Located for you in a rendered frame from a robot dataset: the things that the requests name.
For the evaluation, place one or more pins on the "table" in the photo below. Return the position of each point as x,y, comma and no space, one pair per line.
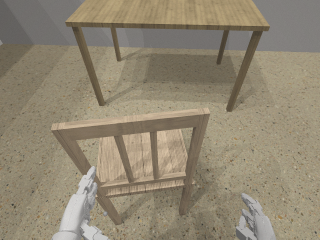
226,15

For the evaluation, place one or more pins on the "right robot hand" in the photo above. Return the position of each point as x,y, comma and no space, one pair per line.
260,227

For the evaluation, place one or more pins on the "chair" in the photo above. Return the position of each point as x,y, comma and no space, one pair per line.
138,154

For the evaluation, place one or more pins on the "left robot hand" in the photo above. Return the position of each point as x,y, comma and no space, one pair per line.
79,207

